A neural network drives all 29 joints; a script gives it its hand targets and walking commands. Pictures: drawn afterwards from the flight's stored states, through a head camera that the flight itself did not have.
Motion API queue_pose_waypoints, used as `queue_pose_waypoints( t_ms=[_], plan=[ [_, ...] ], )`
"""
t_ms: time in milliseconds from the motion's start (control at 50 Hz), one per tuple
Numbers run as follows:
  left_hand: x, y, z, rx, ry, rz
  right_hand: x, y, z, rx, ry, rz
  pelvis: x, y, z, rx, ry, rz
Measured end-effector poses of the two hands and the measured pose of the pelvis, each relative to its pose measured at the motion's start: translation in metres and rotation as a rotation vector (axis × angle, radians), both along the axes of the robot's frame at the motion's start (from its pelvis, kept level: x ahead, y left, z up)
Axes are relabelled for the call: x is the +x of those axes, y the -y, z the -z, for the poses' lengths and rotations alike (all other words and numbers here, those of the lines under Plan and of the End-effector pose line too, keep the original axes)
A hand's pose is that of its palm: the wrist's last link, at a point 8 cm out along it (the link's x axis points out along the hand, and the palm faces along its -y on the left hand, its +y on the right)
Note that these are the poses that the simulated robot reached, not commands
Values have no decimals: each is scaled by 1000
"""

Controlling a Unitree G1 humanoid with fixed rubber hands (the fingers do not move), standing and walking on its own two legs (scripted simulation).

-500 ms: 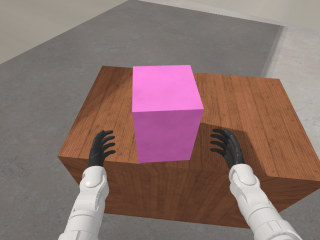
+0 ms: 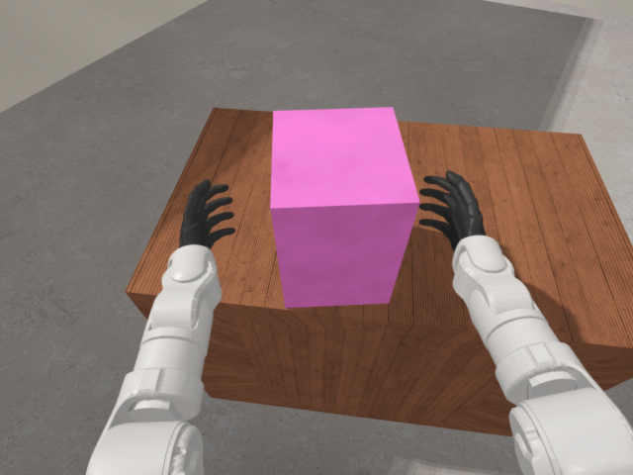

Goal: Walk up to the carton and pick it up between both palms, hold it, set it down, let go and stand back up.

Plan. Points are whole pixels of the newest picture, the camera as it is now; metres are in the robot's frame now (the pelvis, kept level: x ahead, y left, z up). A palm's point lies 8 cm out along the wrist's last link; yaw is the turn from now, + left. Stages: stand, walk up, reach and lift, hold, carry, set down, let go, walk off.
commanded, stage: reach and lift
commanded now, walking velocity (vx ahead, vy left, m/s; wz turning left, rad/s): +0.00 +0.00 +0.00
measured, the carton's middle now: (335, 214) +0.50 +0.03 +0.01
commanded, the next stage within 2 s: none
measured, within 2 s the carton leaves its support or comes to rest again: neither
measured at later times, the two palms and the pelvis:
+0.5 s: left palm (187, 183) +0.44 +0.21 +0.12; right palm (457, 171) +0.49 -0.13 +0.12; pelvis +0.00 +0.00 +0.00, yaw +1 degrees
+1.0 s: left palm (208, 231) +0.44 +0.21 +0.03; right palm (432, 219) +0.48 -0.11 +0.04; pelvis +0.00 +0.01 -0.01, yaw +2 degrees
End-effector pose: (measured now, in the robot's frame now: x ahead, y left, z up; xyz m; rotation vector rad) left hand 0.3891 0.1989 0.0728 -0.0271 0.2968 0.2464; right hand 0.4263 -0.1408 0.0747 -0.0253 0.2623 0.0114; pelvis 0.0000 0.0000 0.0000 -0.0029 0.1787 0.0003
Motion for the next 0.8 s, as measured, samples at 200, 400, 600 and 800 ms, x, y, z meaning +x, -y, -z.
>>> queue_pose_waypoints(
  t_ms=[200,400,600,800],
  plan=[
    [14,-17,-14,0,9,-32,24,-7,-19,7,22,-4,0,0,0,-6,-21,-4],
    [42,-17,-41,3,30,-25,50,-14,-41,11,15,0,0,-1,3,-14,-87,-18],
    [64,-12,-53,8,19,-11,68,-14,-53,0,7,5,1,-4,4,-16,-126,-16],
    [63,-11,-18,7,-9,-4,69,-20,-26,-25,-22,-14,3,-5,5,-16,-160,-17]
  ],
)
